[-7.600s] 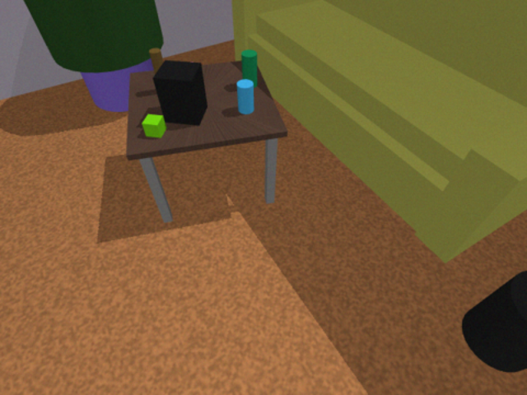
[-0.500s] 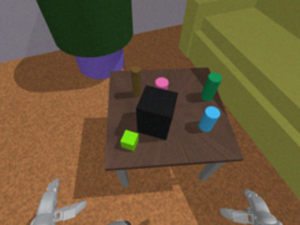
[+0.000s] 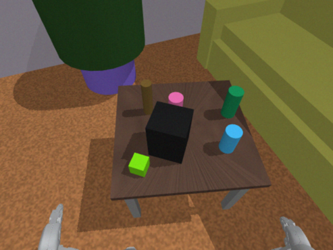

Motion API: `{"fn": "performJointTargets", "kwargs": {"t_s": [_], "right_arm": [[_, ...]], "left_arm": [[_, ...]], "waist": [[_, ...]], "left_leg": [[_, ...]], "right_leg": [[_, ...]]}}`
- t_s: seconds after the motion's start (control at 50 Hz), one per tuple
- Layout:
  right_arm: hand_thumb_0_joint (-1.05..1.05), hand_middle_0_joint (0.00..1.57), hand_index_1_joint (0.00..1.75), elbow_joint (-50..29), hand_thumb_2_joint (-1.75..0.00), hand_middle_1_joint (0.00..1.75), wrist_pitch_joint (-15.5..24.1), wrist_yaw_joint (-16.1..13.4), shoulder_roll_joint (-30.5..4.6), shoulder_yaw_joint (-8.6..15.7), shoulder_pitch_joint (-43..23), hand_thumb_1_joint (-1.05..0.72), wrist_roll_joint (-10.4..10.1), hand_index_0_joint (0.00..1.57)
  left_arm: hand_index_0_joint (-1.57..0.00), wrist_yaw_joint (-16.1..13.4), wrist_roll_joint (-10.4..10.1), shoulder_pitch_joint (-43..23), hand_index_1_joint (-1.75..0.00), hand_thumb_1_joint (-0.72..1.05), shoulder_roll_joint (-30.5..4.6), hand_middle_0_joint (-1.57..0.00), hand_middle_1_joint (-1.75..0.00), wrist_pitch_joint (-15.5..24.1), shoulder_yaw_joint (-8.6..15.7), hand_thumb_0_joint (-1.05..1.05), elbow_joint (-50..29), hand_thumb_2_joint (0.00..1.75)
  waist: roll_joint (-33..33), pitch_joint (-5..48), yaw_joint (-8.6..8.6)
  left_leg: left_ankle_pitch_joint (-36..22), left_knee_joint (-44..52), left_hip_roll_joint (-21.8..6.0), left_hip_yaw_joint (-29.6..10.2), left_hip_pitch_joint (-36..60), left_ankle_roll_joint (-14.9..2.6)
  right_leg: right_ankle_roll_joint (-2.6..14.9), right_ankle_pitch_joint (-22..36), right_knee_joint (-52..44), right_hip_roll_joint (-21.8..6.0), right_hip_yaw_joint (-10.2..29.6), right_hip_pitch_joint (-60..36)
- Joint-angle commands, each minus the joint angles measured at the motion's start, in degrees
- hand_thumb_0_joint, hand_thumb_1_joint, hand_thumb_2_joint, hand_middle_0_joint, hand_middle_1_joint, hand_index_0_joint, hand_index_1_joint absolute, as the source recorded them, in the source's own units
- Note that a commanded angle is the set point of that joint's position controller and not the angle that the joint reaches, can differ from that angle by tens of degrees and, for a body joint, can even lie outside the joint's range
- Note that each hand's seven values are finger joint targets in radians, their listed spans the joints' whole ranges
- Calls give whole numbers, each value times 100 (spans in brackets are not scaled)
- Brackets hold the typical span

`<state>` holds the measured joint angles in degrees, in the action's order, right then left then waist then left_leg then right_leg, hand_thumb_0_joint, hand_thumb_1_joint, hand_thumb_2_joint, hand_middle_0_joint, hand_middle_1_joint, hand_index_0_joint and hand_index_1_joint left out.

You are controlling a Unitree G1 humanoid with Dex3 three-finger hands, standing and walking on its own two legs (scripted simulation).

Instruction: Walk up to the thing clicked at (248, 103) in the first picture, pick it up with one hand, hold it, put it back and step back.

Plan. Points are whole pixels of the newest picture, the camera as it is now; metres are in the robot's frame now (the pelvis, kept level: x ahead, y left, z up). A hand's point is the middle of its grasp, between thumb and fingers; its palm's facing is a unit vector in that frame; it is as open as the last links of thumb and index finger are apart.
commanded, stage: go down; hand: right
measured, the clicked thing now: (230, 139) +0.54 -0.25 -0.22
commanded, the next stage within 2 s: none
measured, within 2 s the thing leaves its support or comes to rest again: neither
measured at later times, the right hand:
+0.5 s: hand (278, 246) +0.15 -0.26 -0.10, palm faces +0.09 +0.94 -0.33, open 17.7 cm
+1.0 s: hand (290, 238) +0.16 -0.28 -0.08, palm faces +0.16 +0.93 -0.33, open 17.7 cm
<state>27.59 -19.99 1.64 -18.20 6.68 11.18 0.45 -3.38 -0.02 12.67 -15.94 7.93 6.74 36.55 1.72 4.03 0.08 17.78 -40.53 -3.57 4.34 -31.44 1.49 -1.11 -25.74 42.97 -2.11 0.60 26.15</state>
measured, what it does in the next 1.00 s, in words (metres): stands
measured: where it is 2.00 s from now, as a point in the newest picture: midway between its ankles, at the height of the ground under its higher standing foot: outside the picture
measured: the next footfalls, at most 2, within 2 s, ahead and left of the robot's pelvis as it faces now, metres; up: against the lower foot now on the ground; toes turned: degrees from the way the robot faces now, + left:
none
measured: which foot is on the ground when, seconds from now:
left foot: down 0.00-1.00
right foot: down 0.00-1.00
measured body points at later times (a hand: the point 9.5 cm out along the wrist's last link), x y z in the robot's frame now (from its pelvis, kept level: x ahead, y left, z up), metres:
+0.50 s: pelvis +0.00 +0.00 -0.02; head +0.04 +0.00 +0.43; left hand +0.15 +0.28 -0.08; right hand +0.14 -0.31 -0.08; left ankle +0.02 +0.14 -0.71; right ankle -0.05 -0.13 -0.71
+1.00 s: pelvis -0.01 +0.00 -0.02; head +0.02 -0.01 +0.42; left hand +0.15 +0.26 -0.06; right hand +0.15 -0.33 -0.05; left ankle +0.02 +0.14 -0.71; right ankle -0.05 -0.13 -0.71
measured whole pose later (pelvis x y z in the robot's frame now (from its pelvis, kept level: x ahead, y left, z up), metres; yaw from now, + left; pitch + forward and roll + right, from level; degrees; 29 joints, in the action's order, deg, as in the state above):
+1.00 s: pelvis -0.01 +0.00 -0.02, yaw -1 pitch +10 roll +2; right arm 8.7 -24.5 5.3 -22.5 14.3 16.5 -2.4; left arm -7.3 -1.4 24.0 -13.9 7.0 2.6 14.6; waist 0.5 6.9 0.2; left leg 21.8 -50.7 -4.2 5.2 -38.6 1.5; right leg -1.1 -30.1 54.2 -1.9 2.2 34.2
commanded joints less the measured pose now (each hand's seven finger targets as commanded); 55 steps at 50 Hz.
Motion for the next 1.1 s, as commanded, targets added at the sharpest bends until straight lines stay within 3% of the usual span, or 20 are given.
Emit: {"fn": "performJointTargets", "kwargs": {"t_s": [0.0,0.02,0.26,0.3,0.34,0.38,0.44,0.48,0.5,0.52,0.62,0.7,0.8,0.9,0.92,0.94,0.98,1.04,1.06,1.08], "right_arm": [[0,2,7,-1111,-3,7,-39,-20,-1170,445,-112,61,12,4],[0,2,7,-1141,-3,7,-65,0,-1091,381,-69,61,0,4],[0,2,7,-2009,-3,7,-296,55,-1246,673,321,61,-47,3],[0,2,7,-2268,-3,7,-288,54,-1414,860,345,61,-71,3],[0,2,7,-2070,-3,7,-363,88,-1213,718,648,61,-78,3],[0,2,7,-2440,-4,7,-345,102,-1416,873,481,61,-97,3],[0,2,7,-2532,-3,7,-364,133,-1329,840,537,61,-108,3],[0,2,7,-2539,-3,7,-397,161,-1356,886,652,61,-137,4],[0,2,7,-2433,-3,7,-435,196,-1243,826,789,61,-148,4],[0,2,7,-2708,-3,7,-412,203,-1420,936,659,61,-135,3],[0,2,7,-2750,-3,7,-452,250,-1365,925,658,61,-159,3],[0,2,7,-2812,-3,7,-472,253,-1447,1039,889,61,-171,4],[0,3,7,-3000,-2,7,-422,274,-1488,1094,668,61,-192,4],[0,2,7,-3188,-3,7,-179,230,-1923,1466,-110,61,-219,4],[0,2,7,-3096,-3,7,-119,243,-1879,1435,-281,61,-227,4],[0,3,7,-2982,-3,7,-47,251,-2082,1633,-461,61,-267,4],[0,3,6,-2771,-2,6,70,307,-2111,1689,-858,61,-350,4],[0,4,6,-2185,-2,6,315,475,-2290,1868,-1673,60,-490,4],[0,4,6,-1888,-2,6,402,529,-2475,2003,-1953,59,-517,4],[0,3,6,-1716,-2,6,512,588,-2621,2090,-2273,60,-545,4]], "left_arm": [[-5,-63,-39,114,-4,-53,-995,-5,-5,203,384,0,-982,2],[-5,-66,-45,126,-5,-54,-1071,-5,-5,202,455,0,-1112,3],[-5,-119,-101,450,-5,-54,-893,-5,-5,160,345,0,-2024,3],[-5,-142,-102,574,-5,-54,-749,-5,-5,129,239,0,-2032,3],[-5,-180,-112,667,-5,-54,-896,-5,-5,131,381,0,-2166,3],[-5,-206,-98,633,-5,-54,-854,-5,-5,132,294,0,-2247,3],[-5,-233,-112,753,-5,-54,-743,-5,-5,113,261,0,-2295,3],[-5,-259,-116,815,-5,-54,-872,-5,-5,117,382,0,-2421,3],[-5,-260,-120,927,-5,-54,-844,-5,-5,119,332,0,-2449,3],[-5,-259,-116,931,-5,-54,-752,-5,-5,98,255,0,-2448,3],[-5,-313,-122,881,-5,-54,-778,-5,-5,97,300,0,-2601,3],[-5,-331,-128,975,-5,-54,-777,-5,-5,106,268,0,-2782,3],[-5,-379,-125,975,-5,-54,-706,-5,-5,140,213,0,-2915,3],[-5,-465,-134,930,-5,-54,-595,-5,-5,223,2,0,-3287,3],[-5,-488,-128,1048,-5,-54,-570,-5,-5,242,-45,0,-3286,3],[-5,-504,-126,1162,-5,-54,-543,-5,-5,243,-80,0,-3185,4],[-5,-529,-119,1143,-5,-55,-503,-5,-5,299,-160,0,-3118,4],[-5,-546,-115,1253,-5,-55,-696,-5,-5,391,60,0,-2753,4],[-5,-551,-124,1170,-5,-54,-787,-5,-5,437,140,0,-2654,4],[-5,-528,-123,1119,-5,-55,-746,-5,-5,489,43,0,-2694,4]], "waist": [[66,1065,61],[39,1030,87],[-15,1111,6],[46,1142,-46],[-101,1174,65],[151,1073,-39],[91,1024,5],[56,1134,76],[-24,1095,75],[161,1191,9],[112,913,39],[74,990,0],[59,973,40],[147,1141,88],[148,1160,172],[222,1154,134],[237,970,180],[481,812,332],[473,742,304],[503,785,272]], "left_leg": [[-1626,105,267,36,1021,-186],[-1555,80,273,50,976,-179],[-1077,-165,217,4,669,-157],[-1093,-148,184,-25,747,-148],[-1205,-226,197,-22,656,-137],[-1016,-249,196,-12,578,-145],[-820,-271,207,-2,477,-144],[-958,-306,201,-5,489,-138],[-997,-345,212,15,460,-130],[-1104,-383,197,4,504,-148],[-539,-341,220,25,251,-138],[-639,-387,218,43,307,-133],[-387,-342,197,-3,264,-130],[-518,-329,156,-77,426,-102],[-602,-331,156,-99,404,-95],[-712,-334,144,-108,442,-96],[-463,-236,130,-139,358,-86],[-281,-220,143,-120,139,-109],[-265,-236,156,-82,106,-107],[-241,-251,157,-66,116,-115]], "right_leg": [[-9,2691,-374,151,-4,-1],[-18,2669,-359,142,8,16],[33,1923,-31,194,8,462],[50,1797,25,234,-25,543],[55,1909,109,225,-16,568],[29,1822,84,227,-1,646],[38,1628,90,211,16,699],[49,1729,152,219,19,684],[41,1838,176,209,33,696],[21,2013,212,219,30,679],[49,1348,120,209,64,894],[42,1519,192,216,70,908],[85,1039,177,232,49,1001],[68,1129,211,235,62,848],[71,1194,231,232,50,759],[67,1312,248,239,60,754],[86,970,189,240,49,814],[93,735,58,210,111,822],[86,740,15,191,155,828],[81,746,-1,179,186,847]]}}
